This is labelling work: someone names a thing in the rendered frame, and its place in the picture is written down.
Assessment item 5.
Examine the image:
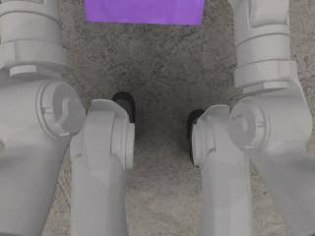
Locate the robot right upper arm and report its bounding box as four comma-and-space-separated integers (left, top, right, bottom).
227, 94, 315, 236

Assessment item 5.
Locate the left robot forearm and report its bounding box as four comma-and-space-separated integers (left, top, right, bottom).
0, 0, 70, 88

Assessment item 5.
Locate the right robot forearm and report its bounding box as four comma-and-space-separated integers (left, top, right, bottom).
227, 0, 309, 109

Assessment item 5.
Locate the carton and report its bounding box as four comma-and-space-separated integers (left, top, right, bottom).
84, 0, 205, 26

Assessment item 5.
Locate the robot left shin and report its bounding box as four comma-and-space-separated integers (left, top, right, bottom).
70, 99, 130, 162

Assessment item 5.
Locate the robot left upper arm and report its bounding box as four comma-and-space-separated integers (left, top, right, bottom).
0, 79, 86, 236

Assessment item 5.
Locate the robot right foot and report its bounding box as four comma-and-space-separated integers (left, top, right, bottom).
187, 109, 205, 168

